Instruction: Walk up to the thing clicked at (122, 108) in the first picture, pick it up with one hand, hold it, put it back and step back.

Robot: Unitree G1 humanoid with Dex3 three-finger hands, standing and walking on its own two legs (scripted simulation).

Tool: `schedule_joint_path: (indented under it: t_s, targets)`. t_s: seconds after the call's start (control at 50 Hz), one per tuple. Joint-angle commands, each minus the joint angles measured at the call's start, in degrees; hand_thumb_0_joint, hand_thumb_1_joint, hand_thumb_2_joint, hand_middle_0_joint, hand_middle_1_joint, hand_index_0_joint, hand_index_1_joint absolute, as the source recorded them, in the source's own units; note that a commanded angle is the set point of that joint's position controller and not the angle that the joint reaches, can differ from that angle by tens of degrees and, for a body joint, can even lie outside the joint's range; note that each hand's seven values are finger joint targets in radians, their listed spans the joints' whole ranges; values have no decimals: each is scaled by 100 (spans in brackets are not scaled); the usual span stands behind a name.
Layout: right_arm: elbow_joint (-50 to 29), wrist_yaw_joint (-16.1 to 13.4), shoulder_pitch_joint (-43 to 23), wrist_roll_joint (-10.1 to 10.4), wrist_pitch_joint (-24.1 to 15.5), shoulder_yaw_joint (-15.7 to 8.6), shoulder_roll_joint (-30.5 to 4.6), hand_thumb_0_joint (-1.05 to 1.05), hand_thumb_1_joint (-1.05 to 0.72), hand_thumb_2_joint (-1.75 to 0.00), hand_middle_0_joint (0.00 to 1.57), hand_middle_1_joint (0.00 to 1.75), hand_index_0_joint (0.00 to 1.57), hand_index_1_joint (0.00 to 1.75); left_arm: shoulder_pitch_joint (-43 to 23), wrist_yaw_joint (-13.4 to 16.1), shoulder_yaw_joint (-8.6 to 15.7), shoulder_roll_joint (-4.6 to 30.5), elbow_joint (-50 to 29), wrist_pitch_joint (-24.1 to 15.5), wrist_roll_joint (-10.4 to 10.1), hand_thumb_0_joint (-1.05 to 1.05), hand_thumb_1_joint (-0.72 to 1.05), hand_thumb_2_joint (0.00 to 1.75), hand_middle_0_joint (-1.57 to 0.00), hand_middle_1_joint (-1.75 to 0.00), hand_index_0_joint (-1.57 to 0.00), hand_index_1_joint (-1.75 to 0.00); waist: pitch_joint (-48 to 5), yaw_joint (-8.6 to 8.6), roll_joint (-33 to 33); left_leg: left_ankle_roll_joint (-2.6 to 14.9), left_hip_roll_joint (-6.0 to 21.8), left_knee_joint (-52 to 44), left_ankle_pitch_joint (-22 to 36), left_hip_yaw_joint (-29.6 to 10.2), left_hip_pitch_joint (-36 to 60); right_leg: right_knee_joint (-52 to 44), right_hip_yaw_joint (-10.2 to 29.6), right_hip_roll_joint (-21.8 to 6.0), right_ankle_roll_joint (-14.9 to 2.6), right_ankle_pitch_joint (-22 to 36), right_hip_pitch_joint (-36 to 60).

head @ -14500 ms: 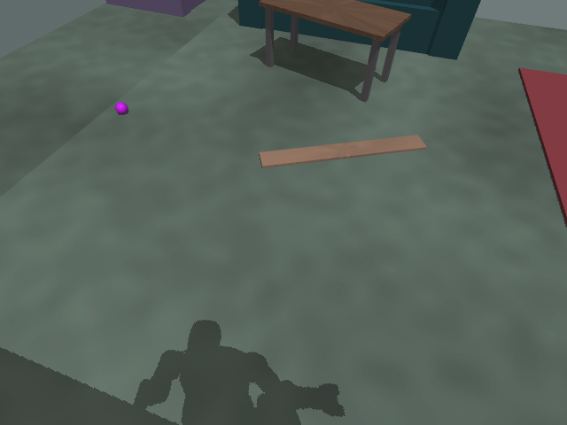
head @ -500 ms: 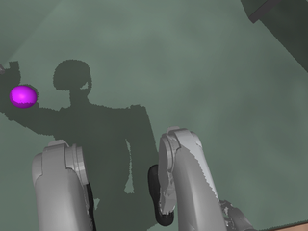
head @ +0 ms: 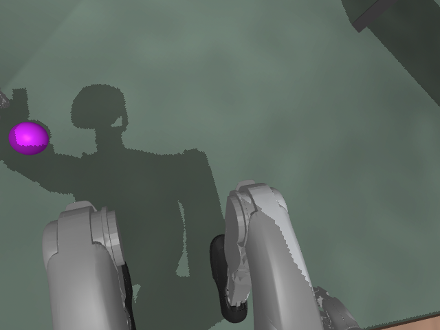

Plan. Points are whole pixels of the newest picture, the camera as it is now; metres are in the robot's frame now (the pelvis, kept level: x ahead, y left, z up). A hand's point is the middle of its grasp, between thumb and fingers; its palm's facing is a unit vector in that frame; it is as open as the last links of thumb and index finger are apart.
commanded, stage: approach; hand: left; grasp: from above
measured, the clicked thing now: (29, 138) +0.47 +0.32 -0.28
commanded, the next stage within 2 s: close in in 0.48 s
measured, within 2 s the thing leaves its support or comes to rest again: neither
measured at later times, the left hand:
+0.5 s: hand (8, 130) +0.45 +0.31 -0.17, palm faces -0.49 -0.09 -0.87, open 14.1 cm
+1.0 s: hand (16, 136) +0.45 +0.31 -0.20, palm faces -0.45 -0.09 -0.89, open 14.0 cm
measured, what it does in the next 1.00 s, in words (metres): stands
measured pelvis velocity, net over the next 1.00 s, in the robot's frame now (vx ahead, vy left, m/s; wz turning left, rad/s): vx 0.00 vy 0.00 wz -0.02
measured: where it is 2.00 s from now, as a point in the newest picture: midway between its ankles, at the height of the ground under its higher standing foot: (177, 304)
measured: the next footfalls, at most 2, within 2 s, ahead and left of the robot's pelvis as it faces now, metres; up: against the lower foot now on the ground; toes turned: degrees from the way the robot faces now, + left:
none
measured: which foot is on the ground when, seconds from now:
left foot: down 0.00-1.00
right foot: down 0.00-1.00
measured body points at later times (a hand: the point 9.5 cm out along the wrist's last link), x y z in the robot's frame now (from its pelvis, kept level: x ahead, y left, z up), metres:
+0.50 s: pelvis +0.00 +0.00 +0.00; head +0.25 +0.06 +0.37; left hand +0.48 +0.32 -0.12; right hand +0.03 -0.27 -0.10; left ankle +0.08 +0.13 -0.29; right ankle +0.10 -0.13 -0.29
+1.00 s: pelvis +0.00 +0.00 -0.01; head +0.24 +0.10 +0.36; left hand +0.47 +0.31 -0.15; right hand +0.07 -0.27 -0.09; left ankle +0.08 +0.13 -0.29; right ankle +0.10 -0.13 -0.29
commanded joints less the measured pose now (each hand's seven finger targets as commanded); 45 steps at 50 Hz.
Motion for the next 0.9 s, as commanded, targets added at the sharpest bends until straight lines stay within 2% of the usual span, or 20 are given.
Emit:
schedule_joint_path:
  t_s: [0.0,0.06,0.12,0.14,0.2,0.22,0.26,0.32,0.4,0.48,0.52,0.56,0.64,0.66,0.7,0.72,0.74,0.78,0.84,0.88]
  targets:
    - [59,-75,1262,-51,-105,-387,-1508,0,-89,-89,20,30,20,30,-2301,335,-43,1208,-829,-100,-14,0,-56,104,-9,-100,-7,-101,-3686,-407,1908,129,-113,-1311,661,512,3060,-1444,-564,234,-407,1063,1369]
    - [46,-84,1318,-63,-145,-366,-1506,0,-89,-89,20,30,20,30,-2522,484,-148,1071,-796,9,38,0,-56,103,-8,-101,-6,-102,-3896,-459,2237,84,-98,-1376,722,515,3308,-1397,-589,241,-437,1126,1324]
    - [2,-100,1340,-87,-169,-331,-1544,0,-89,-89,20,30,20,30,-2644,655,-63,1210,-597,270,109,0,-55,102,-7,-102,-7,-102,-3943,-455,2406,76,-97,-1366,923,546,3412,-1321,-604,227,-434,1340,1295]
    - [-27,-106,1338,-69,-163,-297,-1545,0,-89,-89,20,30,20,30,-2610,717,36,1388,-531,355,125,0,-56,101,-7,-102,-7,-102,-3971,-367,2522,76,-95,-1384,991,566,3335,-1290,-589,236,-447,1414,1335]
    - [-144,-95,1338,-77,-134,-229,-1550,0,-89,-89,20,30,20,30,-2300,739,95,1365,-42,671,97,0,-56,101,-7,-102,-7,-103,-3841,-360,2207,141,-107,-1374,1018,602,3078,-1359,-575,242,-417,1498,1487]
    - [-161,-79,1313,-66,-138,-192,-1515,0,-89,-89,20,30,20,30,-2189,703,65,1330,86,759,44,0,-56,102,-8,-103,-7,-103,-3696,-361,2190,158,-118,-1387,968,631,2933,-1370,-535,250,-426,1477,1532]
    - [-260,-76,1283,-33,-151,-174,-1556,0,-89,-89,20,30,20,30,-2074,615,204,1546,-29,901,-41,0,-56,102,-7,-102,-7,-103,-3895,-238,2144,181,-120,-1366,1058,644,2956,-1359,-518,245,-411,1529,1713]
    - [-356,-53,1229,35,-142,-171,-1544,0,-89,-89,20,30,20,30,-1698,391,273,1558,-142,1009,-244,0,-56,102,-8,-101,-7,-102,-4016,-155,1996,199,-131,-1364,1188,660,2909,-1312,-483,251,-394,1639,1995]
    - [-382,-42,1189,96,-84,-222,-1487,0,-90,-89,20,30,20,30,-1368,43,308,1610,-450,865,-445,0,-56,103,-8,-104,-7,-104,-3934,-89,1695,237,-124,-1349,983,670,2555,-1397,-427,283,-369,1447,2237]
    - [-278,-47,1326,91,-76,-285,-1470,0,-90,-89,20,30,20,30,-1724,-170,319,1648,-1170,495,-529,0,-58,106,-8,-102,-6,-104,-3847,-211,1642,233,-125,-1223,777,656,2429,-1511,-338,257,-343,1229,2240]
    - [-207,-73,1361,91,-61,-344,-1491,0,-90,-89,20,30,20,30,-1948,-164,273,1603,-1527,272,-508,0,-59,105,-8,-101,-6,-103,-3886,-244,1706,192,-111,-1173,668,623,2550,-1555,-330,259,-374,1030,2046]
    - [-161,-89,1407,82,-79,-382,-1494,0,-90,-89,20,30,20,30,-2070,-136,61,1292,-1520,114,-472,0,-57,105,-8,-102,-7,-103,-3721,-385,1825,157,-124,-1242,473,583,2701,-1569,-438,235,-388,876,1762]
    - [-55,-91,1448,44,-110,-359,-1504,0,-90,-89,20,30,20,30,-1934,27,-228,892,-636,46,-367,0,-56,104,-7,-103,-7,-103,-3379,-516,1525,155,-116,-1254,429,488,2705,-1549,-553,247,-396,850,1474]
    - [-53,-95,1442,19,-108,-328,-1536,0,-89,-89,20,30,20,30,-2144,90,-189,1040,-752,11,-307,0,-55,106,-8,-103,-7,-103,-3483,-494,1598,156,-123,-1267,489,487,2707,-1551,-583,245,-390,915,1533]
    - [-55,-88,1393,0,-141,-289,-1553,0,-89,-89,20,30,20,30,-1982,197,-167,1051,-357,46,-203,0,-54,104,-8,-103,-8,-103,-3364,-407,1790,108,-132,-1363,596,461,2918,-1396,-664,228,-431,977,1357]
    - [-58,-80,1416,-31,-154,-272,-1562,0,-89,-89,20,30,20,30,-2002,254,-147,1097,-382,51,-110,0,-55,107,-8,-103,-7,-104,-3458,-431,1995,84,-127,-1362,744,472,3104,-1359,-677,233,-432,1125,1431]
    - [-88,-83,1340,-35,-146,-246,-1575,0,-89,-89,20,30,20,30,-2123,327,-87,1242,-432,48,-81,0,-53,107,-9,-105,-8,-105,-3641,-353,2073,83,-114,-1365,817,451,3156,-1314,-690,252,-441,1193,1419]
    - [-122,-63,1361,-62,-162,-211,-1574,0,-89,-89,20,30,20,30,-2071,442,-67,1237,-227,103,38,0,-53,104,-7,-104,-8,-103,-3605,-447,2140,81,-118,-1318,1013,476,3220,-1228,-696,242,-431,1398,1476]
    - [-181,-53,1243,-93,-186,-183,-1593,0,-89,-89,20,30,20,30,-2107,674,141,1479,-105,168,85,0,-52,105,-8,-106,-9,-106,-3611,-365,2222,93,-101,-1298,982,496,3130,-1210,-684,258,-429,1381,1420]
    - [-193,-43,1182,-148,-208,-129,-1593,0,-89,-90,20,30,20,30,-2131,790,135,1512,-22,218,183,0,-53,101,-6,-103,-6,-103,-3575,-440,2331,94,-94,-1241,1040,515,3111,-1156,-678,268,-423,1467,1431]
